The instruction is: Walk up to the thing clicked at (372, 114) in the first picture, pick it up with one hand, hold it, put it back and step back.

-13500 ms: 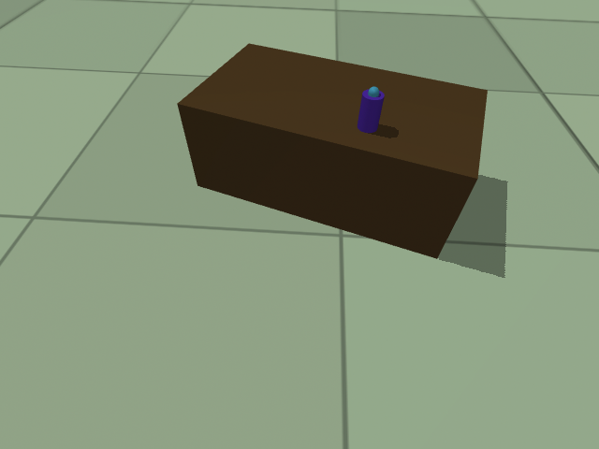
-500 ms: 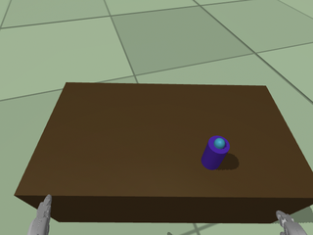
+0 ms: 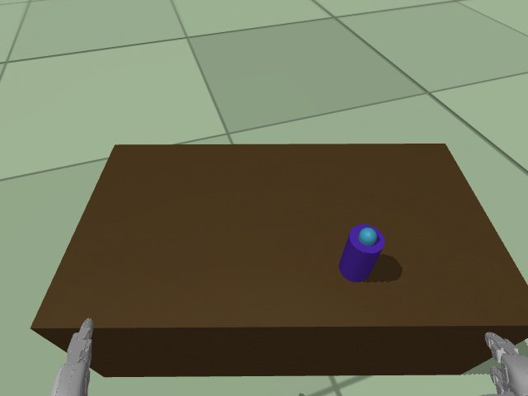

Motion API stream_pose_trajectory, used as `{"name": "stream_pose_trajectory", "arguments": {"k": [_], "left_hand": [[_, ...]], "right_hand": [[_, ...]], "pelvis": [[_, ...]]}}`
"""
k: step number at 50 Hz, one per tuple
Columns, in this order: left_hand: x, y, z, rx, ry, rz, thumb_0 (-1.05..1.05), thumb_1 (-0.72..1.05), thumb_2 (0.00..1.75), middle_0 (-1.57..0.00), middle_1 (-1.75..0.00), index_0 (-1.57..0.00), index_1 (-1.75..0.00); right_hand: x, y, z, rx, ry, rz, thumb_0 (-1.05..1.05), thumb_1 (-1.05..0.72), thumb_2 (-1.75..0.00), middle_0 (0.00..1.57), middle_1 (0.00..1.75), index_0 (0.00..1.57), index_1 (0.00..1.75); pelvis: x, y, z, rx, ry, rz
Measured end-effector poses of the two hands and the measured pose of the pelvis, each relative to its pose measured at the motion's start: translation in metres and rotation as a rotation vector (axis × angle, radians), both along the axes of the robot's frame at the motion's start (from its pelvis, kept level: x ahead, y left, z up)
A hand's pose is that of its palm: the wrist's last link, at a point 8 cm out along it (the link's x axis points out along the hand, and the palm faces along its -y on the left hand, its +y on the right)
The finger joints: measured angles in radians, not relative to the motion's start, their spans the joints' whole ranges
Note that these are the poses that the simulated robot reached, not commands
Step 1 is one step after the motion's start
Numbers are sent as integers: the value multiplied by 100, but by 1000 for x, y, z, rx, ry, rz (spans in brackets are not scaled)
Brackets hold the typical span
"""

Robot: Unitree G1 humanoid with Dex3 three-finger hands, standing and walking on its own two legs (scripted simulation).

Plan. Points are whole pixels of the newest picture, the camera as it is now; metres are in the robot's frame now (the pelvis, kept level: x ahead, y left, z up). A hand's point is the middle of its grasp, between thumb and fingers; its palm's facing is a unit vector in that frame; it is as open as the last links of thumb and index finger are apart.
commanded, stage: go down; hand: right
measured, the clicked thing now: (361, 251) +0.49 -0.22 -0.19
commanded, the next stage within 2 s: approach in 1.22 s
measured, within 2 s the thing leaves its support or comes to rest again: neither
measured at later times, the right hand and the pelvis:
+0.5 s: hand (513, 272) +0.31 -0.36 +0.03, palm faces +0.23 +0.96 -0.15, open 17.4 cm; pelvis -0.01 +0.00 +0.01, yaw +2 degrees
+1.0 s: hand (526, 238) +0.35 -0.39 +0.06, palm faces +0.24 +0.97 -0.08, open 17.5 cm; pelvis +0.00 -0.01 +0.01, yaw +2 degrees
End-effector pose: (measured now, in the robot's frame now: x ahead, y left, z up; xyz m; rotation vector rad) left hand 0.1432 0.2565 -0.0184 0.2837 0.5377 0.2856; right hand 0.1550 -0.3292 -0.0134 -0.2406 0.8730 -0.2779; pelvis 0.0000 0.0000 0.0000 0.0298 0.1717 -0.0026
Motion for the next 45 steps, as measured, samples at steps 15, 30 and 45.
{"name": "stream_pose_trajectory", "arguments": {"k": [15,30,45], "left_hand": [[-20,5,-6,26,29,-2,-1,-52,5,-6,-5,-7,-5],[-27,-1,-12,52,126,-30,-1,-54,6,-6,-5,-6,-5],[-16,-1,-14,70,173,-8,-1,-53,6,-6,-5,-6,-5]], "right_hand": [[96,-58,51,69,-282,0,-1,49,-4,5,5,5,6],[137,-93,70,106,-470,2,-1,55,-4,4,5,5,6],[165,-106,83,131,-546,24,-1,53,-3,5,4,5,5]], "pelvis": [[-12,-2,4,3,-3,10],[-12,-6,8,7,28,28],[-1,-11,12,20,59,28]]}}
